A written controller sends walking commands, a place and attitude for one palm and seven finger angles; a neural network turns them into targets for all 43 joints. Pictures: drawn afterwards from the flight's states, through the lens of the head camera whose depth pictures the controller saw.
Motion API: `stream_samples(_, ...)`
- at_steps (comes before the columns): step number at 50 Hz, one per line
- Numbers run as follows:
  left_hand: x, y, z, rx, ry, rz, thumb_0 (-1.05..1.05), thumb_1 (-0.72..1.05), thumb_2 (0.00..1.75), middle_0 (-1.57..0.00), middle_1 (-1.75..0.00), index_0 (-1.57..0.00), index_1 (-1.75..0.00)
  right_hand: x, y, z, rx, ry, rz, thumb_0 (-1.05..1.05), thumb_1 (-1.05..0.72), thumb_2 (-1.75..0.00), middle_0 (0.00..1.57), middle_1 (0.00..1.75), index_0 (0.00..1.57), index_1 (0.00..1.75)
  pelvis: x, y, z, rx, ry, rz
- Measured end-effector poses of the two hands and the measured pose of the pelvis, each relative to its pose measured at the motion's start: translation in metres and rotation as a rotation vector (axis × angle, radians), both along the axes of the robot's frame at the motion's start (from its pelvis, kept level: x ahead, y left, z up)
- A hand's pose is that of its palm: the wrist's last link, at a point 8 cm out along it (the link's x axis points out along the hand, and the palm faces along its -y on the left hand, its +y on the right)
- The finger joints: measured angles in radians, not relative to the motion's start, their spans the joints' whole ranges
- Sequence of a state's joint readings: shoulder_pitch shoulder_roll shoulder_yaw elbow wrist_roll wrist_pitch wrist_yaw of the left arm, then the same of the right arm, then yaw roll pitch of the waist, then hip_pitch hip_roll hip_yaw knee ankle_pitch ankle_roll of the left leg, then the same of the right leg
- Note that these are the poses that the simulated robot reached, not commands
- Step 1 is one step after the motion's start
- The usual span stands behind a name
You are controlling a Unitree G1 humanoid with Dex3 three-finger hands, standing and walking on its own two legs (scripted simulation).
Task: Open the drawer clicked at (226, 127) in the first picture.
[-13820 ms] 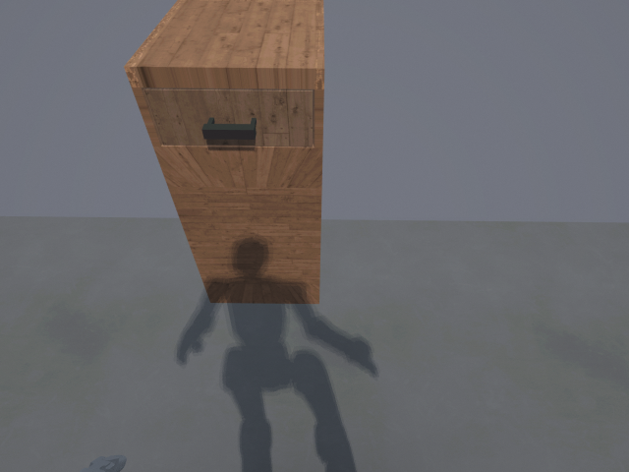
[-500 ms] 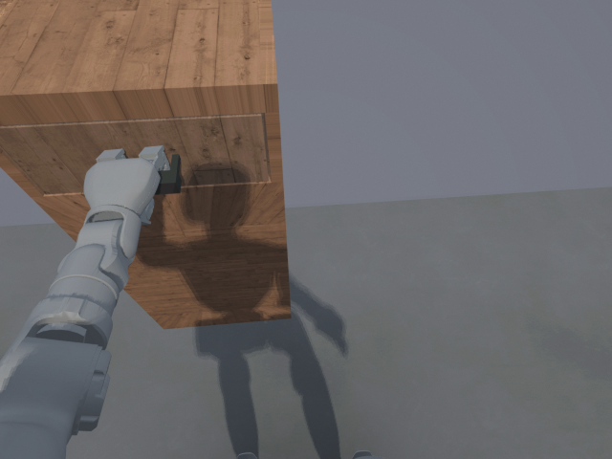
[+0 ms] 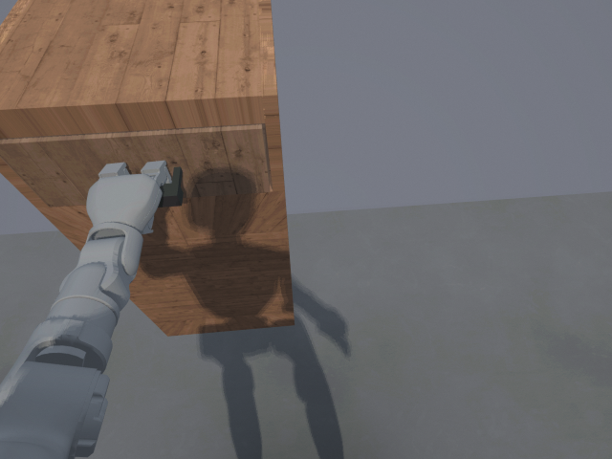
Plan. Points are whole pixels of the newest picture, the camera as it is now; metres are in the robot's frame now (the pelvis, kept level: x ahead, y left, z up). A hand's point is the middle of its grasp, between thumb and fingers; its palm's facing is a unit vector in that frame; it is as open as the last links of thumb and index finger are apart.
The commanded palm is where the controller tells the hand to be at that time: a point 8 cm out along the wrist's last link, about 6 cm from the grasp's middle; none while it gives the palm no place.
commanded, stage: pull the drawer open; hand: left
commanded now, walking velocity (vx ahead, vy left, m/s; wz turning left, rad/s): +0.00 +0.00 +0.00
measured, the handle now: (143, 186) +0.49 +0.23 +0.04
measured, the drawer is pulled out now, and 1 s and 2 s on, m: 0.00 0.14 0.26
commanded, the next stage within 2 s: none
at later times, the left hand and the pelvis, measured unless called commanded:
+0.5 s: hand (134, 271) +0.36 +0.23 +0.02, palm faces -0.02 -0.06 -1.00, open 5.7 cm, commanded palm +0.33 +0.23 +0.07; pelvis +0.01 +0.00 +0.01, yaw +1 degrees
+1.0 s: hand (127, 314) +0.30 +0.22 +0.02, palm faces -0.01 -0.06 -1.00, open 5.7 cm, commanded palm +0.27 +0.22 +0.07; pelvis +0.00 -0.02 +0.01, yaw +1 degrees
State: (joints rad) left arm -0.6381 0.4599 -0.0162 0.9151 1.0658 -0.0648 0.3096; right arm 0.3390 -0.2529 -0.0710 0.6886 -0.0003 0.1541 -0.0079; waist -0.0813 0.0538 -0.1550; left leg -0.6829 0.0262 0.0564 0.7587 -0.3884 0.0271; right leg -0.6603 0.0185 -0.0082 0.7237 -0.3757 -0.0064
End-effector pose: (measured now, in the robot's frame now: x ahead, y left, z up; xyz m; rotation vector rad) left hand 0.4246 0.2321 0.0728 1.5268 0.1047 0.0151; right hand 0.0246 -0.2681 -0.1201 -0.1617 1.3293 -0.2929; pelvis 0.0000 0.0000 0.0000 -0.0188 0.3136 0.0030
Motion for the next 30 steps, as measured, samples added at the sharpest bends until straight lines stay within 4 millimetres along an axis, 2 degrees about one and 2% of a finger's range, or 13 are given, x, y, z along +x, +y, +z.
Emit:
stream_samples(7,-0.018,0.000,-0.001,-0.015,-0.020,-0.004,0.01,0.71,0.78,-0.29,-1.35,-0.39,-1.35,0.024,0.004,0.002,0.022,-0.048,0.009,0.01,-0.91,-0.90,0.20,0.30,0.20,0.30,0.008,0.002,0.003,0.002,-0.017,-0.006)
stream_samples(22,-0.071,-0.004,-0.002,-0.019,-0.037,0.003,0.01,0.70,0.80,-0.29,-1.35,-0.40,-1.35,0.103,0.014,0.013,0.037,-0.239,0.118,0.01,-0.91,-0.90,0.20,0.30,0.20,0.30,0.010,0.000,0.007,0.007,-0.075,0.012)
stream_samples(30,-0.092,-0.006,-0.001,-0.013,-0.030,0.017,0.01,0.70,0.81,-0.29,-1.35,-0.41,-1.35,0.121,0.017,0.016,0.046,-0.298,0.158,0.01,-0.91,-0.90,0.20,0.30,0.20,0.30,0.005,-0.005,0.007,0.013,-0.099,0.019)
